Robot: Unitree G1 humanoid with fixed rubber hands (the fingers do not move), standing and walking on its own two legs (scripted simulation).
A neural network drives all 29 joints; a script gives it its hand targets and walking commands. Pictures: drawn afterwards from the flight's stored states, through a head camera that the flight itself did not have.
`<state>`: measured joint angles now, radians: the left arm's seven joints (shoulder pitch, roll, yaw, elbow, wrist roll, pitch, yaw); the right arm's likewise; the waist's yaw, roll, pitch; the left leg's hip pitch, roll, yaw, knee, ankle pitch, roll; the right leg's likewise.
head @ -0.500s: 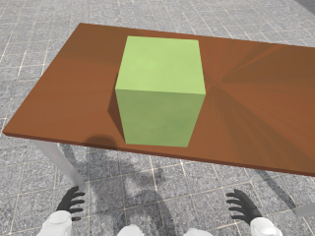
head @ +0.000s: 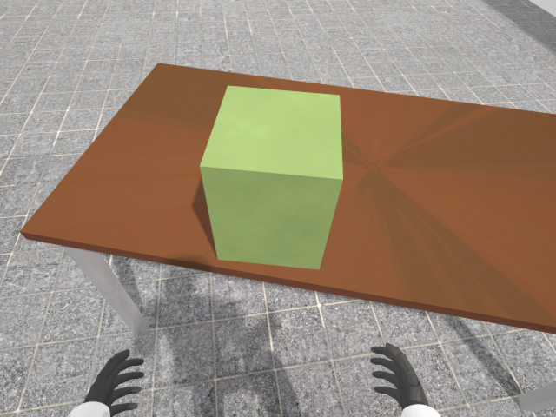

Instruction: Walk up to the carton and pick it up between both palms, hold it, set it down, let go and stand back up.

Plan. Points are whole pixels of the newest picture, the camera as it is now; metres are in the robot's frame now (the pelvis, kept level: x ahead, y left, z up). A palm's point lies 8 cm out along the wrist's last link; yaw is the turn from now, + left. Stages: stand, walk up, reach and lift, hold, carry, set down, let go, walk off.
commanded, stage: reach and lift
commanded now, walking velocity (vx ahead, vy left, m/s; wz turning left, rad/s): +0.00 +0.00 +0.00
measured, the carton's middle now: (275, 181) +0.51 +0.07 +0.01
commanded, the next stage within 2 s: none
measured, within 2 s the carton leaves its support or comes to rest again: neither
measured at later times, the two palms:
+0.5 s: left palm (114, 349) +0.21 +0.28 -0.06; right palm (407, 364) +0.22 -0.15 -0.05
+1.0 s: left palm (125, 311) +0.26 +0.27 -0.03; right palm (399, 334) +0.26 -0.14 -0.03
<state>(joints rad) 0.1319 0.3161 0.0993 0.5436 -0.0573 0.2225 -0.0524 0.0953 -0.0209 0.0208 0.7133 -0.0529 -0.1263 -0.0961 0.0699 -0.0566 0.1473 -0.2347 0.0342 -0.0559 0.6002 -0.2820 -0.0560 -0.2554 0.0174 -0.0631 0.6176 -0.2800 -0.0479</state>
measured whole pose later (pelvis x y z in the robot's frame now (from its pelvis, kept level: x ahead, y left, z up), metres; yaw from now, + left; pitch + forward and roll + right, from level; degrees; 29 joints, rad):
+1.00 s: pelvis +0.05 +0.05 +0.01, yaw -2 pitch -3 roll -2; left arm 0.08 0.22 -0.02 0.66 -0.14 -0.36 -0.02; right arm 0.04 -0.09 0.04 0.84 0.15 -0.52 -0.05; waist 0.04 -0.01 0.05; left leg -0.15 0.02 -0.01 0.55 -0.34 0.00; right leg -0.14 0.01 -0.02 0.47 -0.27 0.01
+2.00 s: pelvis +0.04 +0.04 +0.02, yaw -3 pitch +0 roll -1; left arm -0.45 0.26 0.09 0.57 -0.15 0.18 -0.02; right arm -0.44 -0.14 0.03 0.64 0.27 0.02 -0.19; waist 0.04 -0.02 0.02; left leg -0.18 0.03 0.01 0.44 -0.25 -0.01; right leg -0.17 0.02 0.01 0.35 -0.17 0.01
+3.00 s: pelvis +0.03 +0.03 +0.01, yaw -1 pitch +11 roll -1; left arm -1.10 0.41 -0.05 1.26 -0.29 0.11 0.00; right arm -1.07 -0.20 -0.01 1.13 0.33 0.17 -0.16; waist -0.04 -0.04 -0.15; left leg -0.44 0.04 -0.03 0.46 -0.22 -0.03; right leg -0.42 0.02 -0.04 0.38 -0.15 -0.01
